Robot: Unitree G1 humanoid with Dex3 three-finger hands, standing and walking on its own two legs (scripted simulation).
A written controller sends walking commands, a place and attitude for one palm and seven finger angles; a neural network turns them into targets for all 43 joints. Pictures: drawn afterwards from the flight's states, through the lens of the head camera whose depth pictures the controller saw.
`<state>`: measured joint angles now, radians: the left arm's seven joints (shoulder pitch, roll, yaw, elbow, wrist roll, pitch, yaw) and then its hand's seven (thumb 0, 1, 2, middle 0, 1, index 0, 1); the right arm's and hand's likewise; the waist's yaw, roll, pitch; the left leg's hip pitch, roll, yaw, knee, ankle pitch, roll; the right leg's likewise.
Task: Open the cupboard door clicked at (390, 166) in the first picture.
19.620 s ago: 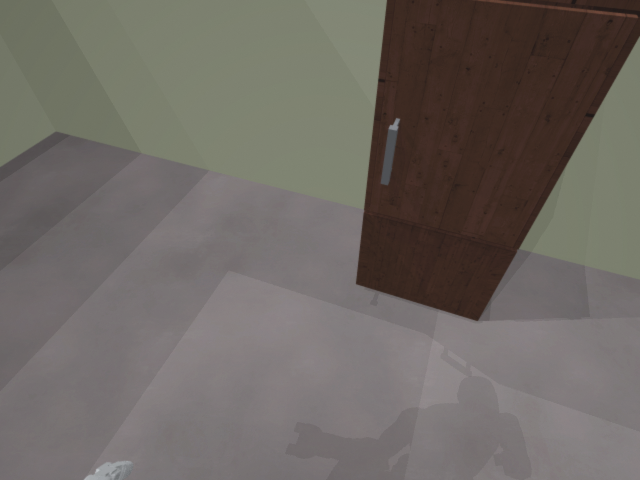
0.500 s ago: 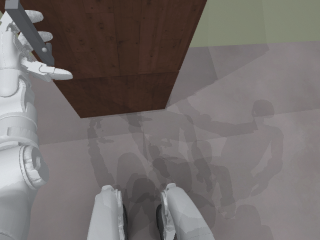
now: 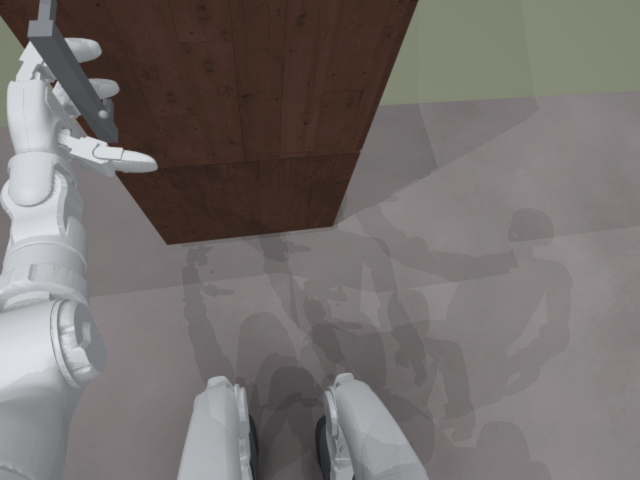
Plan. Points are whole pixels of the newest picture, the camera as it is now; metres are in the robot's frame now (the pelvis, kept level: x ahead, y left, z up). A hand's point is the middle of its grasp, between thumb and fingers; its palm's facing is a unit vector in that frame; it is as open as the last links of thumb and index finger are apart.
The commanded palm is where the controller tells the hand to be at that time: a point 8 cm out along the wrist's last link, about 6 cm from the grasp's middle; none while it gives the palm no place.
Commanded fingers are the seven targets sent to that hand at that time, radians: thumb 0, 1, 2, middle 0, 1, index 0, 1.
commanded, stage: close the thumb around the handle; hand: left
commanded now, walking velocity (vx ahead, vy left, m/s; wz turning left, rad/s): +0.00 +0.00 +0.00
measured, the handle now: (82, 77) +0.58 +0.23 +0.04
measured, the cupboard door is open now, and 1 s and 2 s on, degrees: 0 2 42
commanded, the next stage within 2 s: pull the door open along its arc in 0.70 s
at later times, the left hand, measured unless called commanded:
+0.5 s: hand (106, 110) +0.54 +0.20 +0.04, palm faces +0.10 -1.00 -0.02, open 7.5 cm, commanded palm +0.51 +0.23 +0.04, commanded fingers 0.00 0.90 0.90 -0.40 -1.35 -0.40 -1.35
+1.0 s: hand (108, 120) +0.53 +0.20 +0.04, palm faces +0.10 -0.99 -0.02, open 5.5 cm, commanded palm +0.48 +0.23 +0.04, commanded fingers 0.00 0.90 0.90 -0.40 -1.35 -0.40 -1.35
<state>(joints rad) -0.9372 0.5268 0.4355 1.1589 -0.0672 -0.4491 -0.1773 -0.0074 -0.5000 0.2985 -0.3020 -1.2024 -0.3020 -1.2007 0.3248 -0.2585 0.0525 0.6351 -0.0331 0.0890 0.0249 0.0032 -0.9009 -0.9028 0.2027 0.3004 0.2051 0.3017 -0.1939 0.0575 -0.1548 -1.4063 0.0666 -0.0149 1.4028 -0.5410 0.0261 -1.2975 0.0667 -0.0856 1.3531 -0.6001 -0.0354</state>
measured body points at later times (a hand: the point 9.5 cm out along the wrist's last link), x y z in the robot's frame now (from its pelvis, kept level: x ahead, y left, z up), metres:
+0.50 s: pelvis +0.00 +0.00 +0.00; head +0.18 +0.03 +0.41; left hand +0.53 +0.26 +0.05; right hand +0.01 -0.26 -0.12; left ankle +0.04 +0.10 -0.59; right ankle +0.01 -0.11 -0.59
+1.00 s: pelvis +0.00 +0.00 +0.00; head +0.18 +0.02 +0.42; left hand +0.52 +0.25 +0.05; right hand +0.02 -0.26 -0.11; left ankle +0.04 +0.11 -0.59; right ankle +0.01 -0.11 -0.59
